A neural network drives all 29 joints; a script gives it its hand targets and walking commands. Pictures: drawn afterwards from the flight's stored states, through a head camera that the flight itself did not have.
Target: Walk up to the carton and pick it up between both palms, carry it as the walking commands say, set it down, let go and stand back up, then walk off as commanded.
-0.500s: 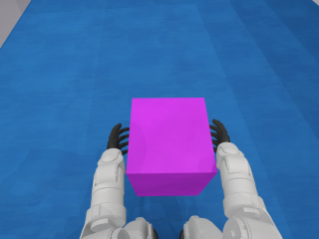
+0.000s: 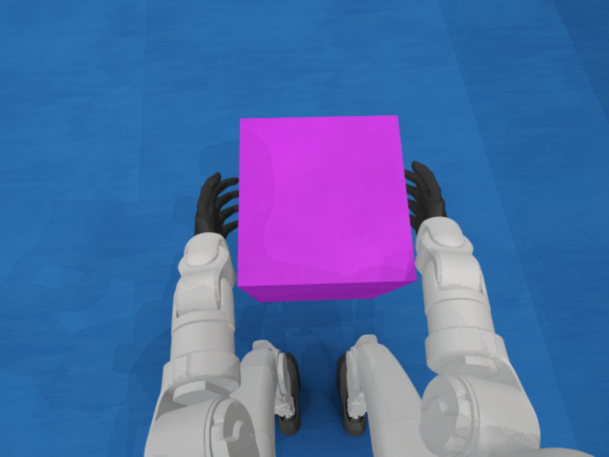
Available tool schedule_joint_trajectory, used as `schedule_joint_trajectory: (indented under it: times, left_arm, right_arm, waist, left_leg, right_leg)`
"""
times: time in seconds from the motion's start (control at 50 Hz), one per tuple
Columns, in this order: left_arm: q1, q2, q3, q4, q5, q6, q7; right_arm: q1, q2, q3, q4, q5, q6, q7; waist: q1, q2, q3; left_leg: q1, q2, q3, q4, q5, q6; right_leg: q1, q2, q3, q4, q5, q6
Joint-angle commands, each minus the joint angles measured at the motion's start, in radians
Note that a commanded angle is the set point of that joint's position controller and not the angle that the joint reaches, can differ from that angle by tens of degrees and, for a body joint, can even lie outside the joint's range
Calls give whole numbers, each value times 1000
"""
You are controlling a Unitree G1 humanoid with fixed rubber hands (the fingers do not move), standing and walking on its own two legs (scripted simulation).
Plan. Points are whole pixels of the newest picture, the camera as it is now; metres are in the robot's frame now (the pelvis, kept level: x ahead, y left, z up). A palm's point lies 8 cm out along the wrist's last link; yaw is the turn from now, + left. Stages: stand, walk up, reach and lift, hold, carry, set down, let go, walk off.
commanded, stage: set down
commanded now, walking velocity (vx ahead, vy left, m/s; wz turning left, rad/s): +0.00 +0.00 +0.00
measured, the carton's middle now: (317, 223) +0.41 -0.02 -0.11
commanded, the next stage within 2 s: none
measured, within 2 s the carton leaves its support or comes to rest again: neither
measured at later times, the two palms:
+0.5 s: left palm (231, 226) +0.43 +0.12 -0.13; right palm (414, 218) +0.42 -0.17 -0.13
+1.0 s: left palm (243, 226) +0.46 +0.12 -0.22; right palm (399, 220) +0.45 -0.17 -0.22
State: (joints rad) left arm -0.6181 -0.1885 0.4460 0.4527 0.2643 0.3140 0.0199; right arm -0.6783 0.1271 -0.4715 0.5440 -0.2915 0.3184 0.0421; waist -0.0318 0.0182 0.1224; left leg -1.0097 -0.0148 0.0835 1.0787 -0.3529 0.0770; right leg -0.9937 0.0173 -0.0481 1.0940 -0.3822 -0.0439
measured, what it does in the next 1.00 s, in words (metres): lowers itself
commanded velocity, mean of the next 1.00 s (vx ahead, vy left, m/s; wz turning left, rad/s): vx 0.00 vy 0.00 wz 0.00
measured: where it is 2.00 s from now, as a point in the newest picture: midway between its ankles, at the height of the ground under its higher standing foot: (320, 408)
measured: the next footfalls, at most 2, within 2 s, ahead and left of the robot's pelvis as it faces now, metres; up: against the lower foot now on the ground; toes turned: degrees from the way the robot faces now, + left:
none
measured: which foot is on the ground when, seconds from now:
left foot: down 0.00-1.00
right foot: down 0.00-1.00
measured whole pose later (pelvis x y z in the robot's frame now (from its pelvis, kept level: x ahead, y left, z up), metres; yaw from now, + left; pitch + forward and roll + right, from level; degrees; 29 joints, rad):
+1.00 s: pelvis +0.00 +0.00 -0.15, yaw -3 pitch +35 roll +0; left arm -0.86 -0.08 0.44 0.53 0.17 0.31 0.07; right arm -0.91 0.03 -0.41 0.64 -0.16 0.29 -0.05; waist -0.01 0.01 -0.03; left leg -1.75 -0.05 0.04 1.68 -0.54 0.05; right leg -1.74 0.06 -0.04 1.68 -0.56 -0.05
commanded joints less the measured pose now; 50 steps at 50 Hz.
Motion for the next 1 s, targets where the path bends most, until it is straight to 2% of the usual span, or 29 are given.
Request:
schedule_joint_trajectory:
  times: [0.0,0.12,0.16,0.18,0.2,0.26,0.28,0.3,0.32,0.36,0.38,0.42,0.44,0.46,0.5,0.54,0.56,0.58,0.68,0.72,0.74,0.76,0.84,0.88,0.98]
  left_arm:
    - [-623,-863,-639,53,-107,-9,-205]
    - [-683,-863,-655,35,-127,-1,-212]
    - [-677,-860,-648,54,-120,7,-211]
    - [-709,-844,-639,56,-122,7,-213]
    - [-717,-848,-635,57,-119,10,-215]
    - [-699,-866,-639,60,-129,13,-213]
    - [-713,-869,-645,56,-132,13,-211]
    - [-730,-867,-651,50,-139,11,-210]
    - [-729,-858,-642,59,-136,10,-209]
    - [-738,-858,-634,72,-138,8,-204]
    - [-730,-854,-624,84,-132,9,-201]
    - [-732,-854,-621,90,-134,6,-195]
    - [-749,-849,-623,86,-137,4,-193]
    - [-755,-843,-624,79,-141,-2,-190]
    - [-756,-839,-619,92,-142,-4,-181]
    - [-774,-837,-622,89,-149,-9,-177]
    - [-775,-837,-626,94,-149,-9,-173]
    - [-783,-836,-625,87,-157,-12,-171]
    - [-815,-823,-637,89,-169,-17,-156]
    - [-827,-825,-647,94,-176,-18,-153]
    - [-838,-816,-646,89,-177,-19,-149]
    - [-842,-823,-657,90,-184,-18,-146]
    - [-893,-807,-661,73,-191,-20,-134]
    - [-901,-799,-665,76,-198,-20,-132]
    - [-946,-784,-653,86,-200,-20,-123]
  right_arm:
    - [-525,946,586,50,144,-7,196]
    - [-567,953,594,59,161,3,193]
    - [-571,962,596,64,165,7,188]
    - [-596,963,590,70,167,9,184]
    - [-593,969,585,84,154,15,181]
    - [-586,970,597,83,165,16,174]
    - [-595,963,597,82,172,11,174]
    - [-584,954,584,96,169,11,171]
    - [-604,961,592,88,175,8,167]
    - [-614,947,586,94,171,5,162]
    - [-624,950,587,96,175,5,160]
    - [-625,944,587,99,175,2,156]
    - [-637,935,586,98,180,-2,153]
    - [-645,940,596,95,185,-4,152]
    - [-657,932,597,99,194,-7,147]
    - [-672,933,601,94,197,-12,138]
    - [-680,928,608,88,204,-15,135]
    - [-672,920,606,97,199,-14,132]
    - [-713,896,620,92,219,-25,117]
    - [-730,890,624,85,223,-28,110]
    - [-738,891,624,89,227,-28,105]
    - [-742,884,627,83,231,-31,102]
    - [-778,876,634,98,246,-30,94]
    - [-787,868,629,95,248,-31,87]
    - [-844,857,629,105,263,-33,81]
  waist:
    - [0,-18,-959]
    - [-13,-17,-1023]
    - [1,-2,-1030]
    - [6,-5,-1032]
    - [0,-12,-1023]
    - [2,-14,-1084]
    - [10,12,-1091]
    - [-7,18,-1100]
    - [7,8,-1098]
    - [-3,1,-1092]
    - [6,-4,-1097]
    - [4,-9,-1114]
    - [7,4,-1126]
    - [13,-18,-1138]
    - [19,-12,-1147]
    - [12,-33,-1171]
    - [23,-20,-1176]
    - [10,-35,-1181]
    - [22,-19,-1213]
    - [7,-23,-1232]
    - [15,-21,-1239]
    - [4,-21,-1257]
    - [18,-16,-1284]
    - [8,-20,-1292]
    - [22,-11,-1301]
  left_leg:
    - [403,-93,-208,-59,220,-37]
    - [290,-105,-196,18,188,-39]
    - [251,-110,-186,38,172,-38]
    - [223,-109,-180,45,126,-36]
    - [196,-114,-176,53,115,-37]
    - [171,-118,-175,89,167,-41]
    - [158,-119,-173,95,172,-46]
    - [146,-119,-174,108,171,-49]
    - [125,-122,-168,118,167,-47]
    - [88,-123,-171,134,158,-48]
    - [83,-124,-168,144,155,-46]
    - [63,-127,-171,163,165,-47]
    - [49,-128,-165,176,162,-50]
    - [36,-129,-165,188,175,-48]
    - [26,-130,-167,204,175,-48]
    - [0,-133,-166,228,176,-48]
    - [-7,-136,-162,237,183,-51]
    - [-23,-137,-163,249,186,-53]
    - [-57,-143,-156,301,201,-60]
    - [-82,-146,-153,328,202,-63]
    - [-89,-147,-153,337,200,-63]
    - [-79,-149,-153,347,206,-65]
    - [-115,-151,-144,390,202,-70]
    - [-126,-153,-146,409,208,-72]
    - [-166,-156,-133,461,196,-76]
  right_leg:
    - [208,103,146,-92,222,5]
    - [141,113,143,-23,201,14]
    - [117,116,146,-2,189,16]
    - [102,115,147,3,145,20]
    - [95,117,146,8,140,23]
    - [91,124,142,49,198,26]
    - [71,126,144,63,200,23]
    - [55,129,142,74,202,22]
    - [49,130,143,80,199,26]
    - [15,132,137,102,193,28]
    - [8,132,138,110,183,30]
    - [-16,133,134,134,194,33]
    - [-21,134,137,143,196,31]
    - [-27,135,133,155,209,36]
    - [-59,135,130,180,202,38]
    - [-64,140,127,198,209,42]
    - [-71,140,128,210,216,42]
    - [-74,141,125,217,221,43]
    - [-134,147,119,275,224,45]
    - [-138,147,116,292,231,48]
    - [-149,149,115,309,228,49]
    - [-159,152,107,318,227,50]
    - [-186,155,105,362,223,52]
    - [-203,158,99,381,225,54]
    - [-249,161,93,432,209,54]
